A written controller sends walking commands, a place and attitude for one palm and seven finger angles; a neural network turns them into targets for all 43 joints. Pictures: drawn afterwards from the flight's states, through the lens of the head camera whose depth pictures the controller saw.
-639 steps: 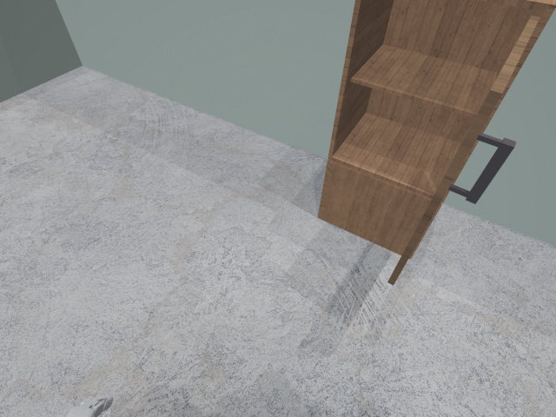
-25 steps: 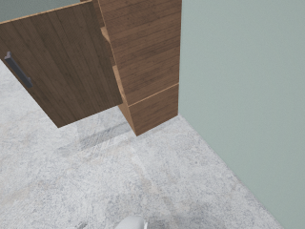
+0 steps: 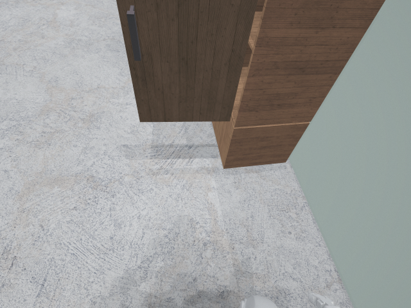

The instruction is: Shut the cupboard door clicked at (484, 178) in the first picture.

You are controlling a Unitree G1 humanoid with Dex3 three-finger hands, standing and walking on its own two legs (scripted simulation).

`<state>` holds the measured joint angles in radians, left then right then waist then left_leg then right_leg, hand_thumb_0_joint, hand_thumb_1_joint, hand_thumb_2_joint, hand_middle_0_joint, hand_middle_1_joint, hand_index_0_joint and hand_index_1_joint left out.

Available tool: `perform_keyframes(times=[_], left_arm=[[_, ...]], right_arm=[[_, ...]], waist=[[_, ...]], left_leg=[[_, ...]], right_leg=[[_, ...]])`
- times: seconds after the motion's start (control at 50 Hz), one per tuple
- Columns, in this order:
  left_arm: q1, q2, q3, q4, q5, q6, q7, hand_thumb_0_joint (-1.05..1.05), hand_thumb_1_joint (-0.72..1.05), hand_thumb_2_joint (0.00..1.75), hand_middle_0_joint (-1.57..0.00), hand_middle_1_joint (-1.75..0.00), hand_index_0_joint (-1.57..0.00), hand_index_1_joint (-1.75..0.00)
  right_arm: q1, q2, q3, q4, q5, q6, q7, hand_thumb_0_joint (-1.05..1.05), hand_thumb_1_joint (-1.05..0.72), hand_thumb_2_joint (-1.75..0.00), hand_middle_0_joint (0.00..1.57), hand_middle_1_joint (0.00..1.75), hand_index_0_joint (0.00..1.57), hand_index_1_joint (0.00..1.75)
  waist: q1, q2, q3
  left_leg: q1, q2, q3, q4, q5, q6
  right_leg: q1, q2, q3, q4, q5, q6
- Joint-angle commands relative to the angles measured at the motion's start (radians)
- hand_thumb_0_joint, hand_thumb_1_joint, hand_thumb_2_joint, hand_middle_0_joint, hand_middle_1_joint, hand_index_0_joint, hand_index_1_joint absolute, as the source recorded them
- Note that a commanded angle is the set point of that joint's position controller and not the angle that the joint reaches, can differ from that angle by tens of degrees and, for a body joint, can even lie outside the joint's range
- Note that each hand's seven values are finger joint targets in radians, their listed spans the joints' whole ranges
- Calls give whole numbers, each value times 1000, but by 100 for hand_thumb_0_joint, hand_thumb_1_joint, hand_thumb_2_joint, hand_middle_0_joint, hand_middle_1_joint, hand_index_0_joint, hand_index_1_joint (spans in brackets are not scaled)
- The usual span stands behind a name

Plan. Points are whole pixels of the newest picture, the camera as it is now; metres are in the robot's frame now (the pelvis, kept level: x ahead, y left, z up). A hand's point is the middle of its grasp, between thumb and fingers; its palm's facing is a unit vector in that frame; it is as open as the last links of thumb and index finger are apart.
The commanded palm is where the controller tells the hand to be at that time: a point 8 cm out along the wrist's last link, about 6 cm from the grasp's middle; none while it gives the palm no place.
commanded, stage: turn to face it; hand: left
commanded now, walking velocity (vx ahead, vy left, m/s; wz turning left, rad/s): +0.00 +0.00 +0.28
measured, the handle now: (135, 34) +0.82 +0.30 +0.05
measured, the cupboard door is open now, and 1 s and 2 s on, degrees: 85 85 85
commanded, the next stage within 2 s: take the last steps up to it in 0.24 s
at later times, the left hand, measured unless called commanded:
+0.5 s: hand out of the picture +0.05 +0.15 -0.14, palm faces +0.15 -0.95 -0.27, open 7.4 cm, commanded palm none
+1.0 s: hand out of the picture -0.10 +0.11 -0.16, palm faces +0.37 -0.92 -0.13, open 7.4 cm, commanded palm none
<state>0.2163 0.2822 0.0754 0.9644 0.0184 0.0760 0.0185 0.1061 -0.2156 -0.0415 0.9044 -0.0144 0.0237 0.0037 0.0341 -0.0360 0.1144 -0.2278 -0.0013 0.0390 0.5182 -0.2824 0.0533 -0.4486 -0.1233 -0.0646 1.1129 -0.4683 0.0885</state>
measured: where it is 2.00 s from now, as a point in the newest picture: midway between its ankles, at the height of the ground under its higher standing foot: (190, 261)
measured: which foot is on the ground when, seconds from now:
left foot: down 0.00-0.42, up 0.44-0.98, down 1.00-1.00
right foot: up 0.00-0.38, down 0.40-1.00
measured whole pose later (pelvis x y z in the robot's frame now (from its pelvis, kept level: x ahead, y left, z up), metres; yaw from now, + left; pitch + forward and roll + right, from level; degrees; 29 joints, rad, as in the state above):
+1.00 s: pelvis +0.08 +0.02 -0.01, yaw +12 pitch +0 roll +0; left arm 0.56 0.09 0.03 1.20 0.03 -0.04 0.01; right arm 0.10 -0.17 -0.04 1.02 -0.02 -0.03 0.02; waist 0.09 0.00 0.05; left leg -0.34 0.04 0.12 0.55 -0.22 0.01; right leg -0.01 -0.08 -0.13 0.48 -0.44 0.04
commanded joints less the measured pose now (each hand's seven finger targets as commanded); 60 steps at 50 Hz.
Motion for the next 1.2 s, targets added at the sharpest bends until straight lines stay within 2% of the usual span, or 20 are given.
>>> perform_keyframes(times=[0.0, 0.2, 0.34, 0.36, 0.38, 0.4, 0.42, 0.44, 0.46, 0.5, 0.54, 0.76, 0.88, 0.94, 0.96, 0.98, 1.0, 1.06, 1.1, 1.18], left_arm=[[9, 63, 6, -65, -2, -35, -2, 0, 90, 90, -20, -30, -20, -30], [-88, 32, -7, -93, -6, -36, 9, 0, 90, 90, -20, -30, -20, -30], [23, 0, -17, -48, -16, -65, 16, 0, 90, 90, -20, -30, -20, -30], [62, 19, -16, -31, -12, -78, 18, 0, 90, 90, -20, -30, -20, -30], [95, 84, -6, -19, 3, -91, 21, 0, 90, 90, -20, -30, -20, -30], [121, 155, 9, -24, 9, -92, 19, 0, 90, 90, -20, -30, -20, -30], [118, 151, 3, -33, 0, -83, 17, 0, 90, 90, -20, -30, -20, -30], [78, 100, 7, -37, -3, -94, 19, 0, 90, 90, -20, -30, -20, -30], [62, 64, -3, -28, -5, -101, 17, 0, 90, 90, -20, -30, -20, -30], [77, 11, -19, -14, -9, -119, 11, 0, 90, 90, -20, -30, -20, -30], [126, -7, -25, 7, -9, -133, 7, 0, 90, 90, -20, -30, -20, -30], [358, -33, -35, 138, 7, -161, 9, 0, 90, 90, -20, -30, -20, -30], [364, -14, -26, 183, 12, -147, 14, 0, 90, 90, -20, -30, -20, -30], [315, -23, -21, 186, 1, -140, 12, 0, 90, 90, -20, -30, -20, -30], [338, -63, -28, 180, -6, -140, 7, 0, 90, 90, -20, -30, -20, -30], [343, -110, -41, 154, -13, -142, 1, 0, 90, 90, -20, -30, -20, -30], [273, -80, -36, 128, -6, -135, 6, 0, 90, 90, -20, -30, -20, -30], [181, -99, -24, 138, 4, -121, -5, 0, 90, 90, -20, -30, -20, -30], [215, -120, -24, 144, 7, -107, -12, 0, 90, 90, -20, -30, -20, -30], [182, -128, -13, 105, 14, -84, -17, 0, 90, 90, -20, -30, -20, -30]], right_arm=[[77, -185, -41, -29, 5, -19, -22, 0, -90, -90, 20, 30, 20, 30], [158, -167, -44, 6, -7, -14, -24, 0, -90, -90, 20, 30, 20, 30], [133, -145, -39, 32, -4, -11, -22, 0, -90, -90, 20, 30, 20, 30], [136, -118, -33, 38, 3, -13, -19, 0, -90, -90, 20, 30, 20, 30], [158, -56, -23, 35, 13, -17, -14, 0, -90, -90, 20, 30, 20, 30], [123, -42, -20, 4, 7, -13, -12, 0, -90, -90, 20, 30, 20, 30], [102, -100, -41, 3, -8, -3, -6, 0, -90, -90, 20, 30, 20, 30], [107, -109, -47, 24, -18, 5, 2, 0, -90, -90, 20, 30, 20, 30], [119, -102, -49, 48, -19, 7, 7, 0, -90, -90, 20, 30, 20, 30], [180, -68, -48, 89, -18, 3, 17, 0, -90, -90, 20, 30, 20, 30], [199, -46, -45, 105, -16, -1, 18, 0, -90, -90, 20, 30, 20, 30], [11, -21, -24, 68, -11, -24, 24, 0, -90, -90, 20, 30, 20, 30], [-54, 18, -5, 50, 0, -53, 26, 0, -90, -90, 20, 30, 20, 30], [168, -23, -16, 124, -5, -76, 5, 0, -90, -90, 20, 30, 20, 30], [310, -106, -37, 161, -11, -86, -9, 0, -90, -90, 20, 30, 20, 30], [420, -200, -58, 187, -11, -88, -20, 0, -90, -90, 20, 30, 20, 30], [437, -212, -57, 190, -1, -74, -26, 0, -90, -90, 20, 30, 20, 30], [235, -67, -25, 146, -4, -88, -30, 0, -90, -90, 20, 30, 20, 30], [220, -29, -12, 148, 0, -104, -29, 0, -90, -90, 20, 30, 20, 30], [238, -1, -17, 137, -2, -112, -30, 0, -90, -90, 20, 30, 20, 30]], waist=[[-35, 167, -156], [-70, 169, -122], [-19, 151, -192], [-4, 87, -216], [3, -105, -223], [28, -271, -137], [33, -166, -72], [9, -212, -5], [-14, -147, 38], [-40, -60, 25], [-34, -86, 3], [26, -112, 38], [31, -143, 25], [-80, -53, -81], [-130, 121, -211], [-147, 344, -291], [-155, 266, -264], [-74, 109, -18], [-30, 96, -11], [-11, 138, -11]], left_leg=[[175, 215, -161, -173, 660, 71], [155, 244, -315, -201, 492, 134], [29, 184, -333, -121, 377, 88], [-44, 135, -298, -72, 214, 42], [-220, 28, -185, 79, -56, -22], [-365, -60, -91, 265, -288, -67], [-379, -19, -116, 410, -285, -62], [-404, 14, -142, 474, -192, -57], [-393, 19, -121, 526, -115, -61], [-372, 34, -89, 565, -2, -73], [-380, 37, -69, 587, 69, -88], [-472, 102, -11, 395, 69, -98], [-247, 65, 66, 142, -7, -60], [142, 21, 104, -59, 98, -40], [391, 167, -47, -86, 120, -3], [539, 421, -394, -161, 225, 90], [480, 459, -414, -214, 211, 134], [135, 378, -222, -295, 226, 105], [55, 331, -129, -325, 277, 81], [64, 288, -49, -360, 265, 87]], right_leg=[[-87, 5, 40, 65, 112, 16], [-26, 41, 53, -195, 34, 11], [292, 89, 30, -628, 201, -29], [418, 57, 56, -768, 270, -34], [557, -125, 253, -864, 161, -85], [497, -316, 472, -940, 67, -186], [355, -344, 468, -987, -130, -235], [279, -281, 446, -1024, -188, -209], [252, -241, 401, -1032, -161, -187], [277, -164, 238, -994, 6, -149], [325, -127, 152, -980, 128, -134], [463, -179, 156, -959, 370, -214], [404, -179, 101, -869, 524, -213], [276, -104, 9, -596, 607, -161], [139, -30, -46, -363, 436, -119], [-90, 77, -79, -83, -86, -78], [-135, 54, 11, 56, -121, -99], [-139, -33, 48, 128, 85, -87], [-79, -34, 40, 91, 150, -73], [-144, -26, 39, 43, 262, -56]])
